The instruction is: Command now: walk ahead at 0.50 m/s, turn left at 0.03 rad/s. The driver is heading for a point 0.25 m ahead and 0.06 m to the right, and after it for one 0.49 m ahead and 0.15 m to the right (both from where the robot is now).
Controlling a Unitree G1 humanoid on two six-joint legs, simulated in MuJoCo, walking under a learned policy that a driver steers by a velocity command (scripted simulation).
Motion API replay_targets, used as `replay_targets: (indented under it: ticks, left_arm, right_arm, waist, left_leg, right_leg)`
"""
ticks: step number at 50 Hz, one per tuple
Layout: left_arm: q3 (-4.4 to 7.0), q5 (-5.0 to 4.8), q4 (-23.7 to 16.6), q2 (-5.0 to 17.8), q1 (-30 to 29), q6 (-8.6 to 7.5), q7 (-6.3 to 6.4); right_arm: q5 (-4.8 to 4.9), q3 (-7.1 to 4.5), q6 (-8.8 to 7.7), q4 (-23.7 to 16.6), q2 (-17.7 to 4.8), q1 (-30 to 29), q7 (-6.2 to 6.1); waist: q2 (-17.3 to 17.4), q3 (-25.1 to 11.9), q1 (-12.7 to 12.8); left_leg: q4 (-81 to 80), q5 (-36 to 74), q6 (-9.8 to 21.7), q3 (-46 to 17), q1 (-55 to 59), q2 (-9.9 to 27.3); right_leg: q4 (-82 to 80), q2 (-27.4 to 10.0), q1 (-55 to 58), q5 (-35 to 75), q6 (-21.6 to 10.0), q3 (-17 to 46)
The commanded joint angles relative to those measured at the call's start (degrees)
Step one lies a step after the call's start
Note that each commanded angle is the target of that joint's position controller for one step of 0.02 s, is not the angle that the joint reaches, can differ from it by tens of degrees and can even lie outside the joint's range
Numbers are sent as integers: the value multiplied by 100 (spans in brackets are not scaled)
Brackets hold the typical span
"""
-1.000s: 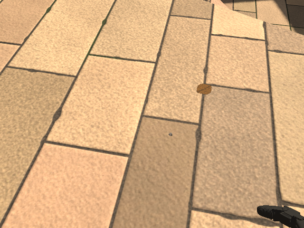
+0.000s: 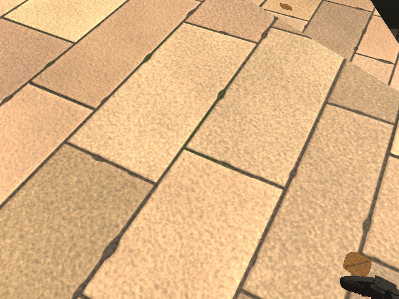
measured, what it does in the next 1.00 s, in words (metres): walks ahead, turning right: left foot, then right foot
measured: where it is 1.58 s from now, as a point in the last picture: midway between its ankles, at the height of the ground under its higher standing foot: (237, 287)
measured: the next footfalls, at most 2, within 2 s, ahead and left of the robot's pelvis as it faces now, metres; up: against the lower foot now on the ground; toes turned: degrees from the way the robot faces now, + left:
left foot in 0.06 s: +0.21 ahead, +0.13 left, +0.00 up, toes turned +1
right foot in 0.62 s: +0.47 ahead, -0.14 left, +0.00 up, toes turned -17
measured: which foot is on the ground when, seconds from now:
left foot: up 0.00-0.04, down 0.06-0.62, up 0.64-1.00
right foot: down 0.00-0.08, up 0.10-0.60, down 0.62-1.00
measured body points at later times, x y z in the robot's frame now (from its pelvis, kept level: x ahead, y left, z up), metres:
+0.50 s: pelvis +0.27 +0.03 +0.00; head +0.29 +0.02 +0.45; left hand +0.49 +0.23 -0.10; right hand +0.25 -0.26 -0.13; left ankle +0.17 +0.13 -0.74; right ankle +0.42 -0.15 -0.69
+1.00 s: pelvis +0.46 -0.05 +0.00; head +0.49 -0.06 +0.45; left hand +0.67 +0.16 -0.11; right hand +0.51 -0.34 -0.12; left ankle +0.59 +0.07 -0.72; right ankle +0.44 -0.13 -0.74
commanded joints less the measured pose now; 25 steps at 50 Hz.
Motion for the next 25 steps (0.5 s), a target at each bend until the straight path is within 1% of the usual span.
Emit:
replay_targets:
  ticks: [1,2,3,4,5,6,7,8,9,10,11,12,14,15,17,19,20,23,25]
  left_arm:
    - [266,-21,-184,1091,19,43,58]
    - [269,-31,-196,1123,-98,70,72]
    - [215,-1,-215,991,-95,81,82]
    - [74,162,-396,664,-120,55,94]
    - [-98,107,-469,81,591,-69,58]
    - [37,-29,-373,700,271,-153,22]
    - [113,-132,-537,912,-243,-189,-3]
    - [107,-94,-578,842,-508,-183,12]
    - [132,-20,-601,790,-621,-145,22]
    - [149,-19,-564,722,-490,-65,21]
    - [137,-36,-522,597,-360,16,28]
    - [124,-39,-508,487,-313,84,36]
    - [132,-20,-591,423,-485,159,59]
    - [136,-5,-642,407,-611,167,61]
    - [131,5,-713,363,-826,147,21]
    - [101,17,-813,293,-1161,117,-48]
    - [77,26,-890,244,-1379,109,-83]
    - [29,24,-1173,164,-1940,105,-182]
    - [32,18,-1365,189,-2176,109,-253]
  right_arm:
    - [8,-171,-141,-510,-572,-328,64]
    - [-18,-246,-148,-385,-700,134,50]
    - [-49,-383,-141,-141,-972,958,1]
    - [-123,-502,-113,36,-1418,2050,-68]
    - [-142,-541,-82,100,-1718,2138,-51]
    - [-79,-418,-66,70,-1158,2164,-60]
    - [-64,-342,-73,66,-968,1828,-82]
    - [-93,-298,-82,53,-860,1477,-80]
    - [-128,-264,-104,59,-722,1199,-62]
    - [-166,-231,-150,71,-600,1025,-53]
    - [-166,-241,-202,116,-577,949,-44]
    - [-160,-255,-252,178,-589,926,-45]
    - [-186,-299,-301,307,-692,931,-76]
    - [-198,-316,-304,373,-730,972,-100]
    - [-196,-328,-287,464,-782,1004,-142]
    - [-173,-336,-266,525,-853,1018,-174]
    - [-158,-346,-250,573,-898,1096,-191]
    - [-101,-388,-152,765,-1022,1427,-223]
    - [-47,-417,-52,860,-1084,1553,-234]
  waist:
    - [-705,84,-304]
    - [-697,-186,-611]
    - [-579,-750,-986]
    - [105,-1671,-1379]
    - [1582,-2191,-971]
    - [969,-1964,-1255]
    - [654,-1168,-1225]
    - [255,-775,-1051]
    - [204,-463,-891]
    - [310,-356,-703]
    - [375,-311,-606]
    - [327,-243,-544]
    - [191,-55,-513]
    - [132,5,-536]
    - [103,60,-586]
    - [82,152,-706]
    - [44,216,-800]
    - [-38,410,-1033]
    - [-15,463,-1080]
  left_leg:
    - [-319,-430,224,132,343,-171]
    - [-524,-430,353,290,1071,-328]
    - [-534,-312,542,296,2352,-323]
    - [-284,-17,955,-941,4136,805]
    - [-911,-1188,1803,-3506,5665,1955]
    - [-1233,-1955,1685,-3726,5463,1880]
    - [-1337,-1728,1442,-2806,4773,1703]
    - [-1497,-1251,1295,-2170,4025,1457]
    - [-1713,-931,1230,-1749,3438,1270]
    - [-1924,-685,1165,-1384,3036,1127]
    - [-2108,-531,1167,-1139,2773,1082]
    - [-2235,-297,1188,-898,2601,1076]
    - [-2400,84,1177,-448,2483,1068]
    - [-2428,264,1160,-256,2543,1056]
    - [-2460,470,1054,168,2663,953]
    - [-2500,519,931,549,2695,850]
    - [-2521,512,897,668,2760,867]
    - [-2398,653,861,860,3342,1068]
    - [-2159,1016,809,954,3818,1208]
  right_leg:
    - [136,-1684,156,2761,-815,849]
    - [683,-1545,112,3625,-708,676]
    - [1680,-1256,-250,3993,-550,431]
    - [3505,-903,-1438,2456,-321,158]
    - [5289,70,-3664,-1421,-7,224]
    - [5927,-207,-4312,-1607,-38,863]
    - [5963,-455,-4585,-1071,-74,788]
    - [5723,-700,-4388,-574,-49,668]
    - [5430,-844,-4217,-241,-4,659]
    - [5289,-965,-3894,-4,27,712]
    - [5211,-983,-3688,136,73,710]
    - [5145,-990,-3645,229,122,716]
    - [4881,-986,-3868,622,207,800]
    - [4653,-972,-4020,892,238,848]
    - [4038,-929,-4083,1538,241,805]
    - [3327,-882,-3919,2097,200,573]
    - [3049,-860,-3876,2252,172,437]
    - [2483,-823,-4084,2183,42,218]
    - [2266,-767,-4245,1790,-75,63]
